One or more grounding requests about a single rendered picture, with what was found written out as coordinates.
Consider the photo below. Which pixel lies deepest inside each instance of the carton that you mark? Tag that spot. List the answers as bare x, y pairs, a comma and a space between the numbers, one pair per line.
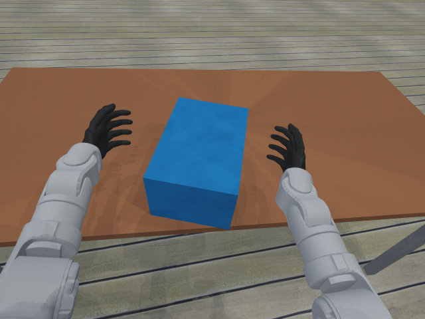
194, 173

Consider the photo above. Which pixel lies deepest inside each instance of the left robot hand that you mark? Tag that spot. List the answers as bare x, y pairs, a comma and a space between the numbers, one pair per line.
99, 134

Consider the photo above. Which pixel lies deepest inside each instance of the left robot upper arm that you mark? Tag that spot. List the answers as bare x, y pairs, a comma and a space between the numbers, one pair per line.
39, 288

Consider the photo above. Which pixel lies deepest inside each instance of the right robot forearm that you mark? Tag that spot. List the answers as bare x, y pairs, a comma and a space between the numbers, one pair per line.
328, 265

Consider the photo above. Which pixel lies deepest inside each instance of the table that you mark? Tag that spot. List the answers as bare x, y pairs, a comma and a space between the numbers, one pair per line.
364, 145

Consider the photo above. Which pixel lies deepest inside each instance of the left robot forearm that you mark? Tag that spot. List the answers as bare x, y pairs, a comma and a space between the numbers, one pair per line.
54, 230

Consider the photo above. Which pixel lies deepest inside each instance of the right robot upper arm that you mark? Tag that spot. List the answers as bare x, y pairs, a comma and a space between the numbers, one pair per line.
359, 303

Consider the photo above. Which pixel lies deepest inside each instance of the right robot hand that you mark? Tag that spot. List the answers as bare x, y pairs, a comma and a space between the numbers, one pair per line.
294, 156

